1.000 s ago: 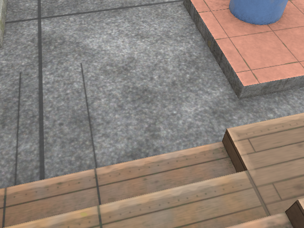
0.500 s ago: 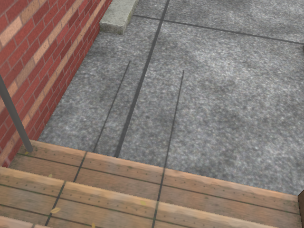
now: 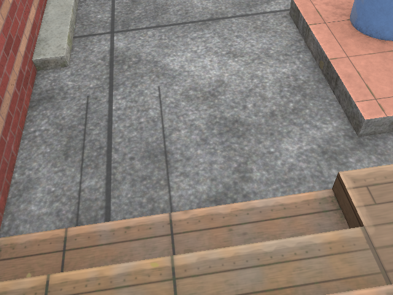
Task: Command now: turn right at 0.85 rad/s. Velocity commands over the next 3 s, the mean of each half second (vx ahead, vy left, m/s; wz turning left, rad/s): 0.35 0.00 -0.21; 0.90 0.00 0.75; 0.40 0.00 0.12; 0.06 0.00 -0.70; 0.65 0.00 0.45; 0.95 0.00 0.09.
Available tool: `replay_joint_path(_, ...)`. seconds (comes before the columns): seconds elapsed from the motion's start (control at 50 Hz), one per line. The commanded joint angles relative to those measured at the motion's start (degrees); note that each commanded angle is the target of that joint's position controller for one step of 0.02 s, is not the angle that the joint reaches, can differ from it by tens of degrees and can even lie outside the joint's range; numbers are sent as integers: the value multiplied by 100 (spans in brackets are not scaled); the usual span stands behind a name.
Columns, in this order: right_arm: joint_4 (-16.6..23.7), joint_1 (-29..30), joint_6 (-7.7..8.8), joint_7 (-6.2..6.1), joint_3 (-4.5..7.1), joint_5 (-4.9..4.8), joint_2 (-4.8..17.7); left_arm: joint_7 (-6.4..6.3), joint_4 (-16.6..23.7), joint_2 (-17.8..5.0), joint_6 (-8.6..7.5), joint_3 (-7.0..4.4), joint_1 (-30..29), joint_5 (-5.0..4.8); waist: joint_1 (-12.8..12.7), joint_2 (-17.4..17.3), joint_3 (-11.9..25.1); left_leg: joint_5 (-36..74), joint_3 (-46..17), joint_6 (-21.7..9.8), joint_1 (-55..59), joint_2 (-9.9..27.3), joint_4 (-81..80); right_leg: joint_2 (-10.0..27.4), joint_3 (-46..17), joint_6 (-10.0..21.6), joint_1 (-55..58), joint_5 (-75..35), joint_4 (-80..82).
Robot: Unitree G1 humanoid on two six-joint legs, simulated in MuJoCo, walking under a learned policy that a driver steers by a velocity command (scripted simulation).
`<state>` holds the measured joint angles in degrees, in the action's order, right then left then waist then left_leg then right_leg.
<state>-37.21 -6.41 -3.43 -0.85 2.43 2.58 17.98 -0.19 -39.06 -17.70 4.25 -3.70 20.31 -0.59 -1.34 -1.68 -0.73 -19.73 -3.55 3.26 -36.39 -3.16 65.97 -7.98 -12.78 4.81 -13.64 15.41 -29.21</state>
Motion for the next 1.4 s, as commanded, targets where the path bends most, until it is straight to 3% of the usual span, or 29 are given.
replay_joint_path(0.02, 485, 314, 10, 42, -26, 53, 167, -3, 586, -866, -29, -231, -207, 7, 55, 512, 402, 403, 210, 6, -250, -79, 292, 1088, -1491, 938, 125, -2925, 318)
replay_joint_path(0.14, 587, 440, 122, 40, -127, -73, 264, 9, 787, -954, -9, -230, -377, 111, -180, 1100, 510, 194, 156, -180, 184, -150, -798, 1058, -1951, 790, 415, -2735, 270)
replay_joint_path(0.18, 520, 216, 192, 67, -156, -131, 297, 79, 859, -944, -20, -217, -522, 188, -167, 1081, 716, -348, 188, -204, 1051, -159, -1347, 924, -2025, 853, -2, -529, 639)
replay_joint_path(0.26, -2, -1115, 257, 7, -131, -167, 115, 15, 734, -385, -1, -34, -796, 166, 590, 418, -168, -194, 169, -502, 3712, 86, -4225, 528, -1912, 570, -1906, 2224, 124)
replay_joint_path(0.28, -158, -1574, 296, -15, -126, -50, 222, 0, 636, -22, -90, 43, -713, 182, 649, -430, -59, -1177, -1005, -689, 4464, 691, -4383, -74, -970, 258, -2699, 2201, -1820)
replay_joint_path(0.3, -202, -2157, 373, 22, 57, -60, 1034, 12, 1070, -136, -261, 41, -1290, 31, 851, -917, -170, -2142, -3772, -1120, 4805, 1916, -4957, -726, -474, 48, -4173, 2243, -2524)
replay_joint_path(0.32, -442, -2173, 424, 64, 184, -157, 1122, -24, 1148, -581, -410, -68, -1771, 122, 806, -474, -642, -2249, -4669, -1353, 4616, 2175, -5230, -238, -459, -66, -5051, 1526, -2713)
replay_joint_path(0.36, -263, -1433, 486, 154, 142, -259, 819, 54, 955, -737, -479, -80, -1884, 260, 358, -120, -648, -2181, -3897, -1453, 3715, 1770, -5287, 572, 230, -407, -4250, 257, -2594)
replay_joint_path(0.44, -230, -1414, 573, 203, 150, -260, 627, 141, 751, -377, -394, 42, -1807, 292, 154, -509, -311, -5, -2562, -1649, 1949, 964, -5288, 826, 792, -741, -2413, -1334, -2993)
replay_joint_path(0.62, -928, -3004, 589, -22, 221, -235, 474, 211, 603, -283, -534, 15, -3086, 364, 964, -402, -248, 1133, -2673, -1808, 3448, 526, -3472, 888, 438, -815, -3108, -2678, -1195)
replay_joint_path(0.68, -825, -2629, 541, -17, 210, -207, 580, 349, 536, 3, -627, 56, -3177, 217, 1129, -394, -245, 308, -2751, -1732, 2327, 241, -3460, 622, 650, -861, -1592, -2629, -435)
replay_joint_path(0.76, -990, -2510, 386, -171, 214, 39, 513, 118, 262, -152, -710, -9, -2262, 14, 896, -779, -398, 216, -2836, -1514, 2264, 63, -2505, 1028, 187, -727, -248, -2695, 935)
replay_joint_path(0.8, -1116, -2421, 296, -150, 219, 98, 611, -7, -223, -365, -731, -157, -851, -13, 169, -14, -77, 485, -2489, -1569, 2330, -103, -572, 1229, 411, -653, 854, -2906, 1611)
replay_joint_path(0.84, -1191, -2314, 392, 26, 184, -37, 249, -29, -697, -551, -753, -230, 761, 260, -524, 948, 668, -2255, -1585, -1448, -259, -565, 2954, 1533, 134, -656, 3662, -1447, -154)
replay_joint_path(0.86, -962, -2444, 532, 6, -16, -264, -428, 24, -654, -442, -739, -47, 997, 338, -238, 2046, 808, -2987, -1221, -1496, -1917, -378, 4944, 2170, 232, -1350, 4215, -4600, -2486)
replay_joint_path(0.88, -697, -3095, 690, -164, 92, -584, -60, 30, -648, -1392, -794, -391, 1002, 165, 76, 3365, 1996, -1661, -785, -1282, -2142, -201, 5096, 3451, -2318, -708, 4325, -2912, -730)
replay_joint_path(0.9, -953, -2255, 598, -142, 142, -191, 336, 41, -624, -800, -840, -319, 585, 108, -3, 1887, 1009, -603, -420, -1147, -2364, 226, 4218, 3313, -2894, -231, 2868, 755, 671)
replay_joint_path(0.92, -1016, -1386, 475, -33, 237, 73, 638, 91, -586, -196, -844, -152, 185, 122, -104, 736, -253, -20, -551, -1137, -2049, 428, 3690, 2751, -2100, -143, 1393, 1484, 825)
replay_joint_path(0.96, -1136, -1174, 438, 96, 205, 34, 280, 67, -904, 180, -1020, 68, 395, 217, 139, 336, -1030, 798, -1159, -1092, -1794, 555, 2085, 2188, -882, -257, 123, -1936, -163)
replay_joint_path(0.98, -1153, -1179, 387, 137, 137, 7, -20, 64, -1143, 169, -1089, 61, 593, 239, 281, 1097, -903, 797, -1070, -1060, -1669, 526, 1829, 2212, -934, -277, -142, -1899, -149)
replay_joint_path(1.06, -1375, -814, 456, 209, 87, 141, -127, -53, -1600, -243, -1133, 12, 1047, 210, 385, 1105, -637, 1956, -289, -938, -877, 25, 149, 2016, -224, 51, -175, -4223, -141)
replay_joint_path(1.08, -1287, -290, 608, 266, 64, 101, -92, -105, -1720, 309, -1180, 141, 1165, 112, 323, 473, -805, 3228, -399, -1043, -903, 32, -1129, 1482, 253, -200, -255, -3158, -499)
replay_joint_path(1.12, -1297, 79, 787, 437, -84, 7, -369, -154, -1685, 501, -1148, 288, 827, 35, 315, 168, -604, 5374, 556, -1080, 1192, -175, -2658, 973, 1162, -255, -1551, -1930, -606)
replay_joint_path(1.2, -1338, 403, 701, 328, -316, -90, -449, -202, -2099, 286, -910, 306, 1499, 102, -159, 385, -742, 4552, 1109, -885, 2291, -277, -3336, 1034, 1053, -170, -986, -2454, -1642)
replay_joint_path(1.26, -2083, -1799, 709, 137, -144, -79, 65, -383, -2342, -17, -631, 285, 1588, 255, 900, 202, -100, 5394, 430, -1075, 3455, 523, -5939, 866, 1258, -255, 248, -2860, -5367)
replay_joint_path(1.28, -2470, -2696, 706, 144, -4, -52, 539, -358, -2274, 138, -579, 265, 1258, 282, 1097, -405, 236, 7690, -351, -1611, 5087, 1379, -5390, 54, 1674, -359, -1300, 2764, -8066)
replay_joint_path(1.3, -2290, -2733, 728, 179, -42, -156, 516, -406, -2107, 532, -592, 370, 2711, -182, 276, -348, 1764, 10920, -1603, -2304, 7958, 3072, -2162, 162, 684, -412, -3380, 4087, -8542)
replay_joint_path(1.34, -1931, -1950, 678, 138, -124, -309, 81, -406, -2093, 42, -560, 326, 2099, 12, 356, 649, 1350, 7979, -1277, -2459, 6487, 2744, -3353, 666, 774, -259, -3904, 3233, -7201)
replay_joint_path(1.4, -1622, -1092, 791, 13, -148, -143, -21, -304, -2136, 43, -195, 196, 1470, 485, -86, 683, 247, 6233, -794, -2435, 2643, 2227, -4132, 901, 822, -389, -2270, 1038, -5792)
